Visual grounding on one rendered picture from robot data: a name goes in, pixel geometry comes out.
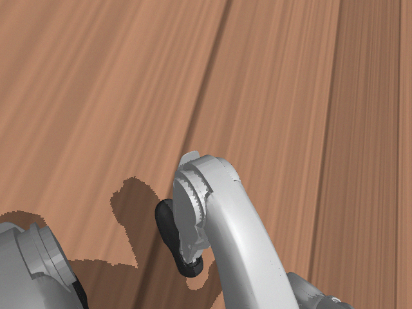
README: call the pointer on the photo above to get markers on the right robot arm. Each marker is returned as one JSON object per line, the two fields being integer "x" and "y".
{"x": 331, "y": 302}

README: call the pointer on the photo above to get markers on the right robot foot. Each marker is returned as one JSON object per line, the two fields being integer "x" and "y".
{"x": 170, "y": 235}

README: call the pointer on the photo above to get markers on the right robot hand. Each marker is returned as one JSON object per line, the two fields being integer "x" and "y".
{"x": 306, "y": 294}

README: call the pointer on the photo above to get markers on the left robot foot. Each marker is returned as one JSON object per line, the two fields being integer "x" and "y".
{"x": 81, "y": 293}

